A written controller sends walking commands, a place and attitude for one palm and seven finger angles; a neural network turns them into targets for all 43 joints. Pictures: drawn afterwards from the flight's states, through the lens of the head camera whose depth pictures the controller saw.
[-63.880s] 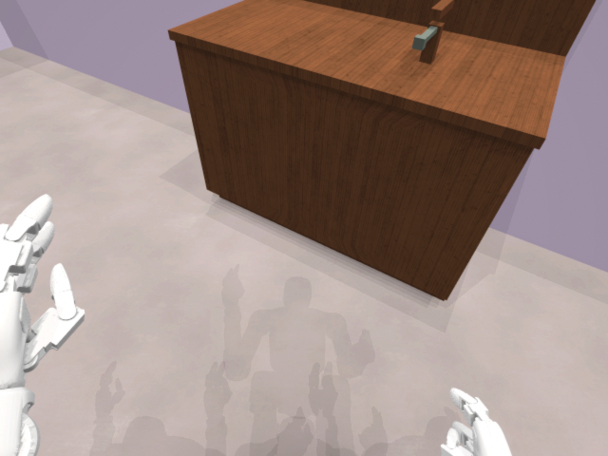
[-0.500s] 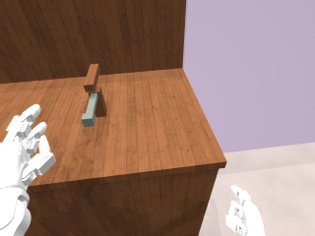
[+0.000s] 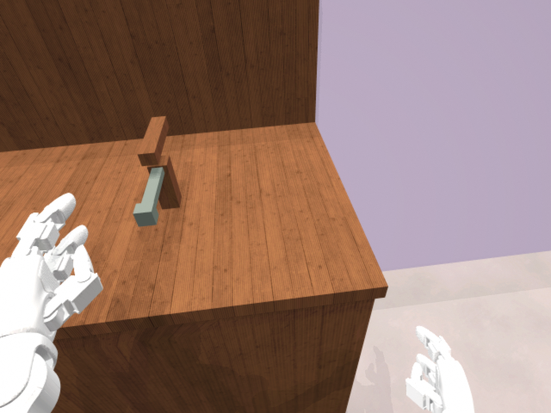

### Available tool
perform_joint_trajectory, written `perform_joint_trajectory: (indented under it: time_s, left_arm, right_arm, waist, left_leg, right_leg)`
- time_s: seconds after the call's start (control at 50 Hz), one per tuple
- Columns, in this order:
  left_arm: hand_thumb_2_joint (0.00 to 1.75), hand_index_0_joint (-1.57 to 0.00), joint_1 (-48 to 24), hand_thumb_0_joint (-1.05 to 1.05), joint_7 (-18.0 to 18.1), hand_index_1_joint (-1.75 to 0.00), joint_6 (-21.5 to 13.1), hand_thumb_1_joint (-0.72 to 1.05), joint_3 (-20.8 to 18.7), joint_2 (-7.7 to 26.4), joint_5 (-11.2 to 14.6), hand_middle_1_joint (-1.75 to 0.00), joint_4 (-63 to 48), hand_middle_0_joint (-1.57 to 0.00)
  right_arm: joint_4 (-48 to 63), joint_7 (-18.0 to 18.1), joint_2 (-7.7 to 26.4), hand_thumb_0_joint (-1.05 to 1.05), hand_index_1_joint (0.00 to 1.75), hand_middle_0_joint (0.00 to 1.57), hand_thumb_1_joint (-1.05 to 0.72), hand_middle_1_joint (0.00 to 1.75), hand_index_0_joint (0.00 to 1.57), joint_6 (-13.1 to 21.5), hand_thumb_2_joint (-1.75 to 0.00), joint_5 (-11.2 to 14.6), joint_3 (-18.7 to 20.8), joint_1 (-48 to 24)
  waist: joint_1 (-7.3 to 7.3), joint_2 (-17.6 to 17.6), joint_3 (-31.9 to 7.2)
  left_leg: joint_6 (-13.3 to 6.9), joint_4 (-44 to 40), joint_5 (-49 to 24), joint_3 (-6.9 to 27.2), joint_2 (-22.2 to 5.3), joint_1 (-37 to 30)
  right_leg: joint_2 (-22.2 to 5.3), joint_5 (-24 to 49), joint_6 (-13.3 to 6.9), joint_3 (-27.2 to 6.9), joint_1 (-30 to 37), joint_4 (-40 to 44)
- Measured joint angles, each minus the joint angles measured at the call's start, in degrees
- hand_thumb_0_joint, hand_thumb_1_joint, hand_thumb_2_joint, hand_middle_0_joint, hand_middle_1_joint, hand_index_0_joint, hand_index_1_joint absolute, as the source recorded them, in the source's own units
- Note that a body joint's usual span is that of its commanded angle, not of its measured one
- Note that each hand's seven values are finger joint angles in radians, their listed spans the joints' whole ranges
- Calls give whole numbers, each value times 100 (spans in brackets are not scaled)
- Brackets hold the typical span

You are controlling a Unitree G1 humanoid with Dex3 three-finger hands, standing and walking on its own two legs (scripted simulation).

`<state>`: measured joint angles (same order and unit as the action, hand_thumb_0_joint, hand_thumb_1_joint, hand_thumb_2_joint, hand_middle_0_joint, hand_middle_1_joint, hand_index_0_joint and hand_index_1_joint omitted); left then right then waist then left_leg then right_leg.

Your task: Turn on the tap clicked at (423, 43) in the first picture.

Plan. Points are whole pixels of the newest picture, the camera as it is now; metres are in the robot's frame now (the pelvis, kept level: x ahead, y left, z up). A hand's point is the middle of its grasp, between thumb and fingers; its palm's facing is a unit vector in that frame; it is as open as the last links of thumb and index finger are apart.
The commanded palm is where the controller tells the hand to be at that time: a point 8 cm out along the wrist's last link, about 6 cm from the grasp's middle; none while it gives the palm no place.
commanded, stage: turn the palm inward beside the body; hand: left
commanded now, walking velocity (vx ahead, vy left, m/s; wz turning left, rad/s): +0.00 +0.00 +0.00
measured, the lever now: (146, 214) +0.35 +0.27 +0.14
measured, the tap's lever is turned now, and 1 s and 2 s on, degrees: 0 0 0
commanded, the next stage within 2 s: reach beside the lever's end, fingers flat in 0.32 s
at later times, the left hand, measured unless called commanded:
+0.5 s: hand (108, 274) +0.19 +0.22 +0.19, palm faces +0.43 -0.89 -0.15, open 7.4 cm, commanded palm +0.15 +0.26 +0.20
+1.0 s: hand (111, 256) +0.23 +0.24 +0.17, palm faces +0.46 -0.88 -0.12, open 7.4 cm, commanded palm +0.19 +0.28 +0.18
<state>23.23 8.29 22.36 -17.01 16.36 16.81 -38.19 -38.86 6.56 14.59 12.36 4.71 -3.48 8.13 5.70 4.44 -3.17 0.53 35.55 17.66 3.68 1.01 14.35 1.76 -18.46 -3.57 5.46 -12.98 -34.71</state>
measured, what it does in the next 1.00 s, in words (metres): stands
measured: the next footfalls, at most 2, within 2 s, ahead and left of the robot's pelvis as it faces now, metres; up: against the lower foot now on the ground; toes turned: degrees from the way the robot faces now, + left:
none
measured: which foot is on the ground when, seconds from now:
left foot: down 0.00-1.00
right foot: down 0.00-1.00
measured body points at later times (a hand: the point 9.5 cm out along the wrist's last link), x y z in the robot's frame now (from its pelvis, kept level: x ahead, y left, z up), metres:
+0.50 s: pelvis +0.01 -0.01 +0.00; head -0.03 -0.05 +0.45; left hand +0.17 +0.26 +0.20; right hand +0.23 -0.22 -0.06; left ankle +0.02 +0.13 -0.73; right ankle +0.01 -0.07 -0.73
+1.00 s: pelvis +0.01 +0.00 +0.00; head -0.02 -0.03 +0.45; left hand +0.20 +0.29 +0.18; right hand +0.22 -0.22 -0.07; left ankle +0.02 +0.13 -0.73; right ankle +0.01 -0.07 -0.73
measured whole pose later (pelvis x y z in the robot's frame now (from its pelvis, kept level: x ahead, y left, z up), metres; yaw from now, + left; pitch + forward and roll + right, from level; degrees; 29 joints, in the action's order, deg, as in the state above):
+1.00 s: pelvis +0.01 +0.00 +0.00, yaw +0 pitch -3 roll +0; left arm 15.0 9.2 20.7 -17.0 15.5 15.2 -26.7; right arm -38.9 7.2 14.5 10.9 4.4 -3.0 8.8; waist 4.8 4.0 -2.5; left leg 0.5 32.9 17.0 3.2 1.0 13.4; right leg 1.7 -18.0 -3.6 4.9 -12.4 -32.8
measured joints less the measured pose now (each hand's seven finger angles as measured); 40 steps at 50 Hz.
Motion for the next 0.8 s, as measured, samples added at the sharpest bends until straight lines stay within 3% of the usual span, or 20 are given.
perform_joint_trajectory:
  time_s: [0.48,0.8]
  left_arm:
    - [89,-21,40,1,-62,-30,-58,89,-16,-42,22,-30,53,-20]
    - [89,-21,-703,1,86,-30,-51,89,72,-67,-128,-30,813,-20]
  right_arm:
    - [30,-18,22,2,30,20,-90,30,20,4,-90,4,46,57]
    - [-37,44,-12,2,30,20,-90,30,20,-45,-90,-30,29,-9]
  waist:
    - [6,32,-30]
    - [-64,6,64]
  left_leg:
    - [69,-102,32,25,-54,-107]
    - [40,-195,-58,0,-32,-75]
  right_leg:
    - [55,-50,-72,20,91,70]
    - [31,41,-44,-4,50,153]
